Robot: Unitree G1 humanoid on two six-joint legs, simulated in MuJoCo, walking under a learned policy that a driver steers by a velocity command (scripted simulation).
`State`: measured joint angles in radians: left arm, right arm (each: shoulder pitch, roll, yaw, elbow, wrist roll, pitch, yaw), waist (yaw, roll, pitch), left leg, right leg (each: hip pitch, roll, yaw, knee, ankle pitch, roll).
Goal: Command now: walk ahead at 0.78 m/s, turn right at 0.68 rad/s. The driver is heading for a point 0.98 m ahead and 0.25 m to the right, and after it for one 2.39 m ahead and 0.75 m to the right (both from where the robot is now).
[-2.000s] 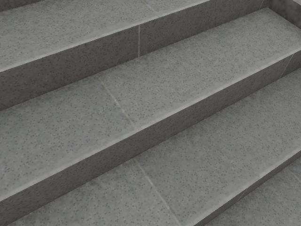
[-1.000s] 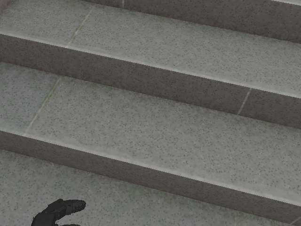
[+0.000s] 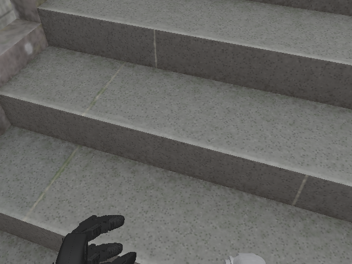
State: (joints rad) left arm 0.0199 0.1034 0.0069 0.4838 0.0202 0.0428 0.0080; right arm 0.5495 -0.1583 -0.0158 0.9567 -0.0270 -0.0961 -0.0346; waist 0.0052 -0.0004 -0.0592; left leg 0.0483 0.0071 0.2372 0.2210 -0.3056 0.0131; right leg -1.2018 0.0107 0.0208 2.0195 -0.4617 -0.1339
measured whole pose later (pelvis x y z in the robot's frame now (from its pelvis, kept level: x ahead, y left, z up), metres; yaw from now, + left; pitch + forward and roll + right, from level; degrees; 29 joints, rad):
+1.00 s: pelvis +0.66 -0.34 +0.39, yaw -31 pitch +5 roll -1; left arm -0.01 0.10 -0.02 0.58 0.04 -0.06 -0.02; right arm 0.51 -0.16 -0.09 0.90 0.01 -0.14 0.04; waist -0.09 0.02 0.00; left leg -0.32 0.06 -0.14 1.36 -0.03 0.08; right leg -0.80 -0.03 -0.11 1.20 -0.49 -0.06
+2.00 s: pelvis +1.18 -0.60 +0.76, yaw +17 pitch +1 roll +0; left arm 0.16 0.18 0.05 0.68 0.03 -0.03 0.08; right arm 0.10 -0.28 -0.08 0.55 -0.06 0.04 -0.03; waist 0.00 0.04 0.03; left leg -0.73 -0.12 -0.12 1.64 -0.24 0.01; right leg -0.62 -0.02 -0.10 0.93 -0.33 -0.08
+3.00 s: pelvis +1.15 -0.50 +0.66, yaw -29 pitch +2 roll -2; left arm -0.05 0.23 0.10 0.51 0.05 0.14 0.02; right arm 0.38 -0.24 -0.06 0.73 -0.04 -0.05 -0.05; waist -0.05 -0.05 0.07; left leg -0.04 0.21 0.44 0.39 -0.33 -0.06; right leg -1.03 -0.06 -0.02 1.97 -0.57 0.02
